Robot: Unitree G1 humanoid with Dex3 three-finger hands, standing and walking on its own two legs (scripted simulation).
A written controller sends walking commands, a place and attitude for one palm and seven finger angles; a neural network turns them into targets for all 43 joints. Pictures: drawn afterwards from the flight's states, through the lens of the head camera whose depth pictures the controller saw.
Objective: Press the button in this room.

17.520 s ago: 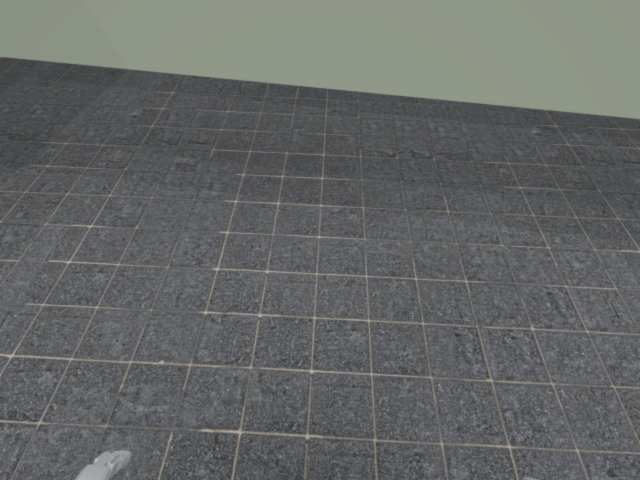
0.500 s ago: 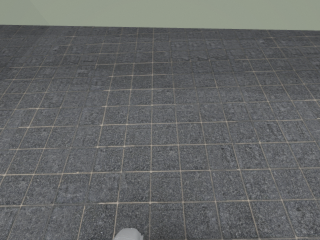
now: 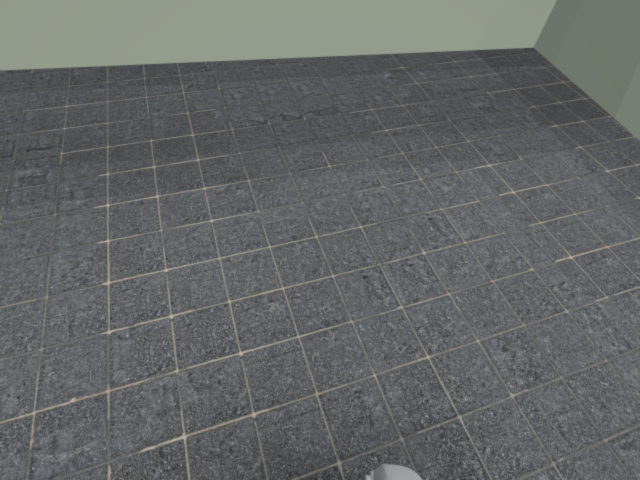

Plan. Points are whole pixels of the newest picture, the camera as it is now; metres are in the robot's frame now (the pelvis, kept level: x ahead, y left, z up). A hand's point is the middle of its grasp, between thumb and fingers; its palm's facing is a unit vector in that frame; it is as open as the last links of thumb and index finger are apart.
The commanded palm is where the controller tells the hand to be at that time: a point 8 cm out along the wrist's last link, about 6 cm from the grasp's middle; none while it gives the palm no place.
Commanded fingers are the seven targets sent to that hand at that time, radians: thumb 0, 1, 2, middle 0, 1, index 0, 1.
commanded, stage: turn or walk to find it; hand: left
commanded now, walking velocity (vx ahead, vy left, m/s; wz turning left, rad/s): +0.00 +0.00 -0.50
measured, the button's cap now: out of the picture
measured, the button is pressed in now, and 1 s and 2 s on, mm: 0 0 0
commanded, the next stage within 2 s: none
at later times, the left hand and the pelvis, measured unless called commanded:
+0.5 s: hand out of the picture +0.10 +0.11 -0.15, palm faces -0.20 -0.95 -0.25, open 7.4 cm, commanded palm none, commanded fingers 0.00 0.90 0.90 -0.20 -0.30 -0.20 -0.30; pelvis -0.03 -0.06 +0.00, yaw -13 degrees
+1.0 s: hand out of the picture +0.11 +0.18 -0.17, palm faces -0.40 -0.88 -0.23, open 7.4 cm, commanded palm none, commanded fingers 0.00 0.90 0.90 -0.20 -0.30 -0.20 -0.30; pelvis -0.04 +0.01 +0.00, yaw -29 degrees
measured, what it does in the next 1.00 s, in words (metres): steps on the spot, turning right: right foot, then left foot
